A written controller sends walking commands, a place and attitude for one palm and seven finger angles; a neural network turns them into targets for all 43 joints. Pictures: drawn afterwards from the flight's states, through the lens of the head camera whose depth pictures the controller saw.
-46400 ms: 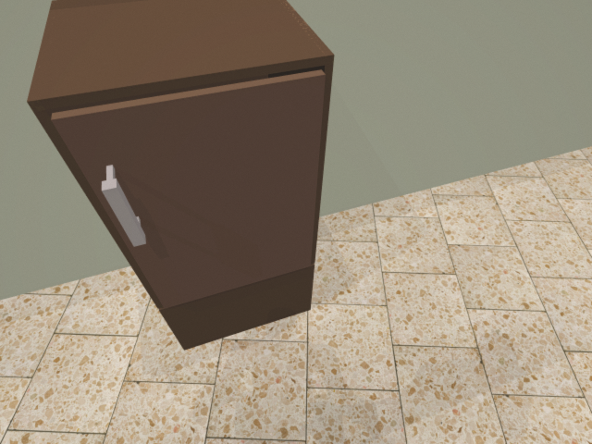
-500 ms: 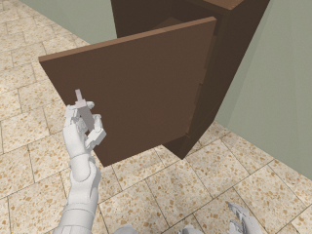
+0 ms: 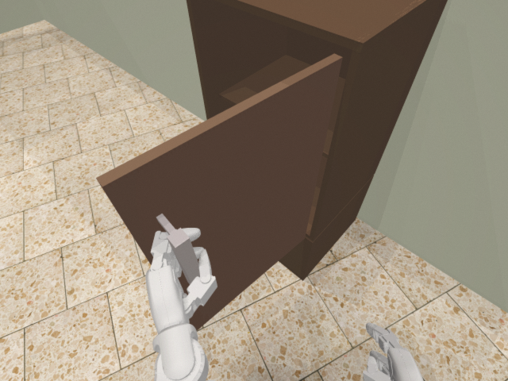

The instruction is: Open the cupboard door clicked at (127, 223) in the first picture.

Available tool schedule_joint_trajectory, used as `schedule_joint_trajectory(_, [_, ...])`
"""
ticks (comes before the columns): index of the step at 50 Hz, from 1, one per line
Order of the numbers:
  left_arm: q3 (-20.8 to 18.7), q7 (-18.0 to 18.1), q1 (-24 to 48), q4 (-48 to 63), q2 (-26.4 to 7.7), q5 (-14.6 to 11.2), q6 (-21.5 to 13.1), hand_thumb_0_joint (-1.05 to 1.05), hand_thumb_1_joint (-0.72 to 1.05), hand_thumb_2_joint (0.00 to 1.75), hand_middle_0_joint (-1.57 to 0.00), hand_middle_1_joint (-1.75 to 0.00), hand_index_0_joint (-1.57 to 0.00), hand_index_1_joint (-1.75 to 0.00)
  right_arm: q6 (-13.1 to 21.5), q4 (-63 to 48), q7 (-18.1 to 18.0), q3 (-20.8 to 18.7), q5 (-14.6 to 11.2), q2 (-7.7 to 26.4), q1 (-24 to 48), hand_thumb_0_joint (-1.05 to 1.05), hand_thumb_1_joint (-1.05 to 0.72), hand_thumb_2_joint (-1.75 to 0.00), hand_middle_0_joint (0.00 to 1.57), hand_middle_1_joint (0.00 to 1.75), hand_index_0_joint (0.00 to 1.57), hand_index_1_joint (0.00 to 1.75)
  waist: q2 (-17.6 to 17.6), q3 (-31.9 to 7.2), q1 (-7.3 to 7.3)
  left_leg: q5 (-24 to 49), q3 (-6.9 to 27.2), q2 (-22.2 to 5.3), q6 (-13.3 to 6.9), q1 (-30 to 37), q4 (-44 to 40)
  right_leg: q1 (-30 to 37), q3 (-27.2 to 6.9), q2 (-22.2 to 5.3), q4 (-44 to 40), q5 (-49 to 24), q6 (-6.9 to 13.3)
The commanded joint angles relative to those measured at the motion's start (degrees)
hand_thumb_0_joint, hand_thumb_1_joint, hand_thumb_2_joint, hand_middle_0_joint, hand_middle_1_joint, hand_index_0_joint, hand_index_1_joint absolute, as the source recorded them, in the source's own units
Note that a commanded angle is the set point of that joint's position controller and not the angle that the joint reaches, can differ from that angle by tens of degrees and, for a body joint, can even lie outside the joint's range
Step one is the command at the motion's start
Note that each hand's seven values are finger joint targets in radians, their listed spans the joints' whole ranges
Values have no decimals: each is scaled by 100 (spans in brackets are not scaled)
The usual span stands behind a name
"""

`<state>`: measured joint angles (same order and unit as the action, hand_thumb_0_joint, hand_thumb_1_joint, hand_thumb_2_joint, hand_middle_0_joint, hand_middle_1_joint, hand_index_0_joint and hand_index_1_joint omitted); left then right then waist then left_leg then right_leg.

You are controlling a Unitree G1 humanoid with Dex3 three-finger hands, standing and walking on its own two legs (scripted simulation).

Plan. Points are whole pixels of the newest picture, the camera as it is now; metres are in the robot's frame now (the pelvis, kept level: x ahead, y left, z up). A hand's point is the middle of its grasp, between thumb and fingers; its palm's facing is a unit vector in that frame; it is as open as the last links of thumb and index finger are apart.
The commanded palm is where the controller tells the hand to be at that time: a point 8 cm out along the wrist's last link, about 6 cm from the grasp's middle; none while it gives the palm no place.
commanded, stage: open thumb and fingers to let go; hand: left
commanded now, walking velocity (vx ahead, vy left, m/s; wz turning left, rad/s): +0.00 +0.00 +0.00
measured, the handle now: (180, 253) +0.30 +0.13 +0.05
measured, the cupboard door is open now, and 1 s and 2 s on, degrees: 84 84 86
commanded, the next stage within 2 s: slide the hand sideways off the handle in 0.84 s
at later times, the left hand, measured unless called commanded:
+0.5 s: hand (206, 276) +0.26 +0.09 +0.05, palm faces +0.42 -0.91 -0.02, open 11.9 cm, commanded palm +0.21 +0.12 +0.05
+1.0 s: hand (204, 277) +0.26 +0.09 +0.05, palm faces +0.35 -0.93 -0.04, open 14.7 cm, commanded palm +0.22 +0.12 +0.05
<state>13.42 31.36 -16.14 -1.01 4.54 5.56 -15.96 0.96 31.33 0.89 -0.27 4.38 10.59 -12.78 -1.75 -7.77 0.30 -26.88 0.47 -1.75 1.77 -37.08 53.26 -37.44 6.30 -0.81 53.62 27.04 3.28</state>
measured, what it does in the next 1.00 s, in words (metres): stands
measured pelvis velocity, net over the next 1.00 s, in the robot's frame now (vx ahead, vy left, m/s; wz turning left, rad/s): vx -0.02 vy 0.01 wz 0.01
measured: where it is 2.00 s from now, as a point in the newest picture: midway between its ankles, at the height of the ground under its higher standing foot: outside the picture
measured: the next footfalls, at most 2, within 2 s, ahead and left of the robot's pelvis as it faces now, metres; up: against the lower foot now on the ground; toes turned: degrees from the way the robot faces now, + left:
none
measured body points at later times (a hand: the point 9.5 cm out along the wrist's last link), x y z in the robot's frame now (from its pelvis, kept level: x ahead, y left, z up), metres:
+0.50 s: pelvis -0.02 -0.01 -0.01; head +0.02 -0.03 +0.44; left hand +0.24 +0.13 +0.05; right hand +0.16 -0.22 -0.11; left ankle -0.01 +0.14 -0.69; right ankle +0.00 -0.08 -0.69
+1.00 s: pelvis -0.02 +0.01 -0.01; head +0.02 -0.01 +0.44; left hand +0.24 +0.14 +0.05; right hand +0.16 -0.20 -0.11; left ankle -0.01 +0.14 -0.69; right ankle +0.00 -0.08 -0.69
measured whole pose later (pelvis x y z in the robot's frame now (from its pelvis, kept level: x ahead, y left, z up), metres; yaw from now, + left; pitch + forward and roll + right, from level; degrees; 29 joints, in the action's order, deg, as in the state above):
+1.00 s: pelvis -0.02 +0.01 -0.01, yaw +1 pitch +11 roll +0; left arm 12.7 30.6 -8.4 -4.7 4.3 6.3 -14.3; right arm 3.4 32.6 -0.1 0.7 4.3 10.6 -10.8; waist -2.2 -6.8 -0.8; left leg -26.6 1.1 -1.0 1.3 -41.6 57.2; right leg -41.4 6.8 -1.7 57.2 26.8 3.1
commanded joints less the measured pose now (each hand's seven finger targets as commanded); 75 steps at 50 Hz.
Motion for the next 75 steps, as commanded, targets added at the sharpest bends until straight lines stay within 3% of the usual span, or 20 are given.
schedule_joint_trajectory(1, [-145, 239, 1341, 998, 291, 215, -279, 0, 90, 90, -40, -135, -40, -135, 353, -780, -128, -74, 25, 445, 675, 0, -90, -90, 20, 30, 20, 30, 525, -602, 60, 995, 71, 277, -224, -39, -314, 588, -598, -112, -978, -1374, -230])
schedule_joint_trajectory(4, [-396, 311, 1513, 742, 229, 97, -310, 0, 69, 81, -38, -133, -38, -133, 367, -687, -190, -68, 34, 392, 740, 0, -90, -90, 20, 30, 20, 30, 694, -813, -18, 795, 84, 330, -201, -191, -200, 664, -867, -216, -1125, -999, -279])
schedule_joint_trajectory(9, [-252, 227, 1289, 948, 350, 80, -279, 0, 34, 66, -36, -129, -36, -129, 366, -738, -194, -118, 25, 379, 596, 0, -90, -90, 20, 30, 20, 30, 605, -1428, -67, 1212, 26, 319, -196, 21, -243, 1141, -833, -236, -935, -2045, -322])
schedule_joint_trajectory(15, [-213, 85, 1181, 914, 315, 45, -274, 0, -8, 48, -33, -124, -33, -124, 350, -744, -205, -107, 8, 417, 571, 0, -90, -90, 20, 30, 20, 30, 888, -1124, 42, 1117, 74, 287, -205, -97, -250, 1116, -882, -271, -1040, -2062, -371])
schedule_joint_trajectory(21, [-45, 112, 1370, 921, 403, 170, -383, 0, -50, 30, -30, -120, -30, -120, 434, -761, -177, -132, 15, 452, 603, 0, -90, -90, 20, 30, 20, 30, 665, -1037, 56, 950, 82, 272, -230, -64, -220, 720, -754, -206, -964, -1371, -285])
schedule_joint_trajectory(27, [32, 239, 1472, 988, 525, 180, -293, 0, -50, 30, -27, -100, -27, -100, 472, -814, -153, -137, -2, 440, 600, 0, -90, -90, 20, 30, 20, 30, 483, -1259, -5, 1037, 54, 288, -230, 30, -242, 705, -621, -127, -836, -1353, -220])
schedule_joint_trajectory(41, [115, 375, 1877, 792, 680, 190, -102, 0, -50, 30, -15, -30, -15, -30, 519, -771, -143, -108, 6, 464, 628, 0, -90, -90, 20, 30, 20, 30, 598, -1054, 55, 920, 89, 265, -232, 17, -274, 479, -490, -68, -847, -1022, -206])
schedule_joint_trajectory(47, [36, 418, 2171, 744, 622, 188, -95, 0, -50, 30, -15, -30, -15, -30, 508, -727, -160, -103, 2, 462, 668, 0, -90, -90, 20, 30, 20, 30, 594, -1092, 54, 798, 100, 280, -233, 2, -256, 406, -519, -69, -869, -752, -199])
schedule_joint_trajectory(48, [1108, -708, 2092, 832, 74, 694, -306, 0, -50, 30, -15, -30, -15, -30, 516, -604, -124, -70, -23, 680, 299, 0, -90, -90, 20, 30, 20, 30, 761, -851, 463, 899, 51, 285, -337, 57, -151, 220, -617, -87, -739, -1298, -204])
schedule_joint_trajectory(49, [675, -1329, 2270, 1083, -293, 477, -529, 0, -50, 30, -15, -30, -15, -30, 528, -761, -154, -122, -78, 649, 253, 0, -90, -90, 20, 30, 20, 30, 600, -1136, 311, 982, 53, 288, -361, 4, -115, 405, -621, -111, -645, -1519, -177])
schedule_joint_trajectory(51, [578, -2032, 2397, 1353, -582, 278, -749, 0, -50, 30, -15, -30, -15, -30, 540, -830, -213, -117, -110, 668, 243, 0, -90, -90, 20, 30, 20, 30, 242, -1515, 208, 1163, 51, 308, -373, 105, -75, 646, -709, -141, -511, -1823, -153])
schedule_joint_trajectory(53, [696, -2745, 2090, 1342, -527, -74, -829, 0, -50, 30, -15, -30, -15, -30, 657, -941, -233, -92, -215, 690, 203, 0, -90, -90, 20, 30, 20, 30, 336, -1417, 273, 1083, 79, 306, -377, 134, -98, 648, -703, -133, -567, -1748, -166])
schedule_joint_trajectory(55, [586, -3181, 1889, 1427, -347, -691, -731, 0, -50, 30, -15, -30, -15, -30, 752, -1093, -270, -52, -355, 690, 275, 0, -90, -90, 20, 30, 20, 30, 280, -1272, 231, 919, 100, 315, -350, 161, -203, 699, -669, -83, -723, -1406, -149])
schedule_joint_trajectory(58, [40, -3112, 1233, 1425, -398, -1201, -528, 0, -50, 30, -15, -30, -15, -30, 842, -1265, -312, -51, -450, 719, 368, 0, -90, -90, 20, 30, 20, 30, 741, -965, 50, 570, 128, 306, -294, 70, -377, 638, -557, -43, -934, -695, -200])
schedule_joint_trajectory(60, [-201, -2835, 1084, 1434, -541, -1140, -449, 0, -50, 30, -15, -30, -15, -30, 851, -1309, -282, -26, -451, 726, 435, 0, -90, -90, 20, 30, 20, 30, 571, -779, -55, 484, 154, 315, -270, 29, -454, 505, -472, -21, -862, -445, -162])
schedule_joint_trajectory(63, [-183, -2373, 639, 1715, -519, -768, -481, 0, -50, 30, -15, -30, -15, -30, 818, -1417, -159, -45, -366, 684, 336, 0, -90, -90, 20, 30, 20, 30, 398, -866, -108, 660, 147, 291, -264, 82, -423, 324, -318, 2, -532, -707, -130])
schedule_joint_trajectory(64, [-257, -2283, 431, 1633, -576, -689, -479, 0, -50, 30, -15, -30, -15, -30, 789, -1443, -132, -51, -346, 687, 297, 0, -90, -90, 20, 30, 20, 30, 552, -797, -123, 631, 142, 276, -257, 7, -426, 312, -309, 10, -519, -681, -132])
schedule_joint_trajectory(67, [-283, -2162, 309, 1805, -693, -481, -536, 0, -50, 30, -15, -30, -15, -30, 708, -1523, -79, -65, -318, 677, 307, 0, -90, -90, 20, 30, 20, 30, 306, -737, -130, 558, 83, 274, -255, -94, -361, 211, -378, 17, -457, -613, -114])
schedule_joint_trajectory(74, [-357, -2361, -412, 2372, -794, -640, -565, 0, -50, 30, -15, -30, -15, -30, 620, -1670, -100, -56, -342, 670, 264, 0, -90, -90, 20, 30, 20, 30, 169, -809, -132, 672, 40, 262, -248, -111, -312, 341, -377, 65, -407, -870, -112])
schedule_joint_trajectory(75, [-437, -2386, -575, 2354, -837, -680, -539, 0, -50, 30, -15, -30, -15, -30, 614, -1679, -114, -60, -353, 685, 230, 0, -90, -90, 20, 30, 20, 30, 388, -790, -136, 705, 87, 242, -251, -131, -328, 371, -340, 98, -394, -879, -105])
